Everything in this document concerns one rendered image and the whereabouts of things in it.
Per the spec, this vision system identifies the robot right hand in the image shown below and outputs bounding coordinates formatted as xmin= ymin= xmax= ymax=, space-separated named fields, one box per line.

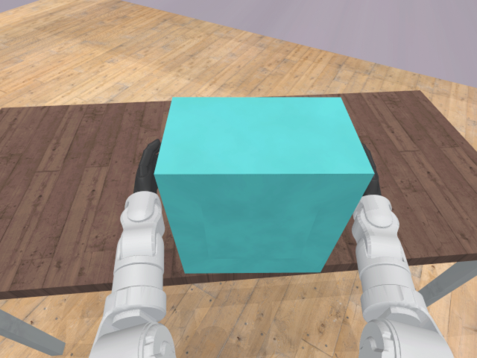
xmin=361 ymin=143 xmax=382 ymax=196

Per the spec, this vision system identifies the carton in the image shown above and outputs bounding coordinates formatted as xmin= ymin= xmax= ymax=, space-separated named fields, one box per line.
xmin=154 ymin=97 xmax=375 ymax=274

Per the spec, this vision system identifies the right robot forearm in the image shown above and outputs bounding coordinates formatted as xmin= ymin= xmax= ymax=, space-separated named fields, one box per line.
xmin=352 ymin=195 xmax=454 ymax=358

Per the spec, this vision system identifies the table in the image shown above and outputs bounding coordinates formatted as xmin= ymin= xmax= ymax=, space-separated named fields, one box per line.
xmin=0 ymin=90 xmax=477 ymax=356

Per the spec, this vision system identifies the left robot upper arm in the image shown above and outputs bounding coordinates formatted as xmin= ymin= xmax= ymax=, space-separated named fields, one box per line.
xmin=89 ymin=321 xmax=176 ymax=358

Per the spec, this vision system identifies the left robot forearm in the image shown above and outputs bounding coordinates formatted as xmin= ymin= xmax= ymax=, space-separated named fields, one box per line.
xmin=89 ymin=191 xmax=166 ymax=357

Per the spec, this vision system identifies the robot left hand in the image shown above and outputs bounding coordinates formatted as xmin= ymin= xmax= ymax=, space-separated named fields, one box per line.
xmin=133 ymin=139 xmax=161 ymax=193

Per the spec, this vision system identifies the right robot upper arm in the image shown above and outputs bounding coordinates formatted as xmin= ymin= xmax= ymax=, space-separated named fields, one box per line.
xmin=358 ymin=318 xmax=453 ymax=358

